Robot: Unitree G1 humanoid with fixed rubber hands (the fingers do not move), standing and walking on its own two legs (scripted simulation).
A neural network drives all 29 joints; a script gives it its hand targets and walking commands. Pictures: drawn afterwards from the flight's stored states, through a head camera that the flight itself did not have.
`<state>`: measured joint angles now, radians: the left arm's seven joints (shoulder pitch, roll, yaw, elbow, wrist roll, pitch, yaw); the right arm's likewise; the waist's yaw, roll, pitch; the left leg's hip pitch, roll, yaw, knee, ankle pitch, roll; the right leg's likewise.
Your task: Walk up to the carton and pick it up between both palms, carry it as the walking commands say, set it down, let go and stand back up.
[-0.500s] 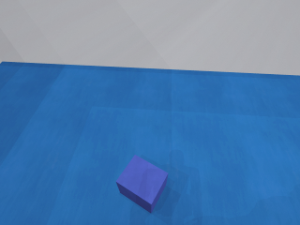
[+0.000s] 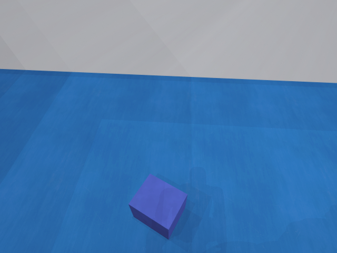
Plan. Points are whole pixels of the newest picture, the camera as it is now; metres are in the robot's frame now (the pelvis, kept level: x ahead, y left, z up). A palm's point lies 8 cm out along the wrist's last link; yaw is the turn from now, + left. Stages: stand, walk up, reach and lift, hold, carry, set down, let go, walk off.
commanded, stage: walk up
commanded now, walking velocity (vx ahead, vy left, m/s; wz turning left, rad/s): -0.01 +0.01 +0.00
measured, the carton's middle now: (159, 206) +0.45 +0.08 -0.67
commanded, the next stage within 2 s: none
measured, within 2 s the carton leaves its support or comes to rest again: neither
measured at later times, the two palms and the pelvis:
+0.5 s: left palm out of the picture -0.04 +0.37 -0.13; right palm out of the picture +0.06 -0.15 -0.14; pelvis +0.00 +0.11 -0.01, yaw -12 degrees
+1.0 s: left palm (55, 204) +0.27 +0.36 -0.13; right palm out of the picture -0.06 +0.03 -0.16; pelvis +0.07 +0.20 -0.01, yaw -23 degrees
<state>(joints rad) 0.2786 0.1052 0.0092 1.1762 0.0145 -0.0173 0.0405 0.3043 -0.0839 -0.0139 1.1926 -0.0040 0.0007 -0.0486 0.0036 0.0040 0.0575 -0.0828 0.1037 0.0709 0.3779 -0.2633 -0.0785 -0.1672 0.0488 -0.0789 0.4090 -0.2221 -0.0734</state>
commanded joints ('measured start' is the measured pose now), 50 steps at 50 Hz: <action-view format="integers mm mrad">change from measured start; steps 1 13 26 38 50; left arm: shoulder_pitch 93 189 77 -89 -117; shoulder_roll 84 222 272 131 146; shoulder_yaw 12 73 78 47 36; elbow -16 -89 -169 -215 -154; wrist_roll -1 38 38 5 -15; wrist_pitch -11 29 52 55 24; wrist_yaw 4 30 24 -8 3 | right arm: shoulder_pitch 127 -51 127 57 111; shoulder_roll -77 -155 -291 -202 -191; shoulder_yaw -11 -64 -99 -52 -38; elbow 1 -269 -284 -267 -180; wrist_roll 0 -64 -27 -36 5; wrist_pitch -3 35 37 -14 -31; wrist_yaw -6 44 41 -2 -4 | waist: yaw -2 53 -89 -6 13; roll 0 -211 82 111 -39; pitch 43 12 -96 -30 -117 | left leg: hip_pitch -80 -512 151 -62 -64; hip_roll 27 -39 49 207 81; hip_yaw -29 -69 -156 -192 -29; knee -63 621 -108 -53 54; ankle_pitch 96 -2 -165 545 515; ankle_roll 43 16 107 271 75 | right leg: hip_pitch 14 -83 -487 -282 87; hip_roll -143 -329 -81 -94 -175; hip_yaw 145 480 239 47 128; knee -108 -183 242 461 81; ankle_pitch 203 -138 -326 -280 446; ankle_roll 15 -62 65 60 -12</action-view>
